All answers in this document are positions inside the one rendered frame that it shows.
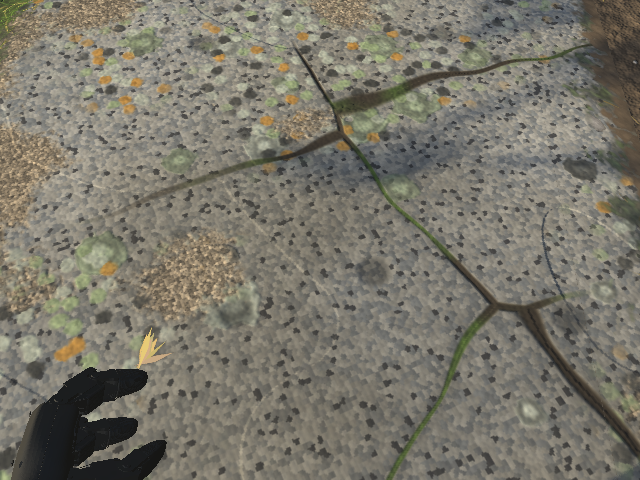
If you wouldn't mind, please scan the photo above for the left robot hand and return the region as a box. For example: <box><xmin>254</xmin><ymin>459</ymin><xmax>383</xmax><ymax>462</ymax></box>
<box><xmin>11</xmin><ymin>367</ymin><xmax>167</xmax><ymax>480</ymax></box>

